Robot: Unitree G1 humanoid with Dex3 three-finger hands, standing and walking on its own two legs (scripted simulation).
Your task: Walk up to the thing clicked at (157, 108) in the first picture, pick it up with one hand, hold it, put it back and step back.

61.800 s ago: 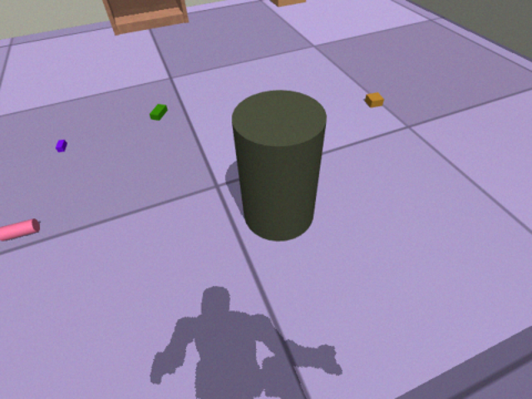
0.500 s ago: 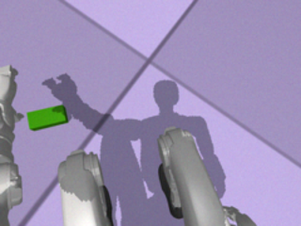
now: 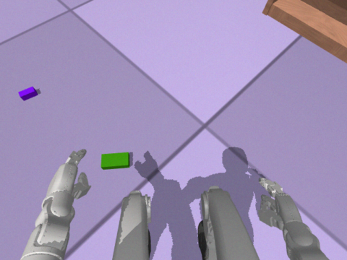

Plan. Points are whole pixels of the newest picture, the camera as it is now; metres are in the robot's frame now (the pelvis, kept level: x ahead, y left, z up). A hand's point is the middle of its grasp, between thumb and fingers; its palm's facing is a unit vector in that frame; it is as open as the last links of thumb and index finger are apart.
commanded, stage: home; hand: left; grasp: from above
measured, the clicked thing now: (115, 160) +0.50 +0.24 -0.51
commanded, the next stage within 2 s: none
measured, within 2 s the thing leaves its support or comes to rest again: neither
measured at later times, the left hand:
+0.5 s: hand (62, 202) +0.24 +0.18 +0.11, palm faces +0.10 -0.97 -0.21, open 7.4 cm
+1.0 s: hand (52, 210) +0.22 +0.18 +0.13, palm faces +0.10 -0.98 -0.19, open 7.4 cm
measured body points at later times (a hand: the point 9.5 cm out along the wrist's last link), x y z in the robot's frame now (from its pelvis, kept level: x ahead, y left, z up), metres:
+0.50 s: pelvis +0.06 +0.00 +0.16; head +0.09 +0.01 +0.61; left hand +0.23 +0.24 +0.13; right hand +0.20 -0.25 +0.09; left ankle +0.08 +0.12 -0.50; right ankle +0.09 -0.14 -0.50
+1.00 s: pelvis +0.07 +0.00 +0.18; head +0.09 +0.01 +0.63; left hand +0.22 +0.24 +0.15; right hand +0.26 -0.23 +0.13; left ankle +0.08 +0.12 -0.50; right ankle +0.09 -0.14 -0.50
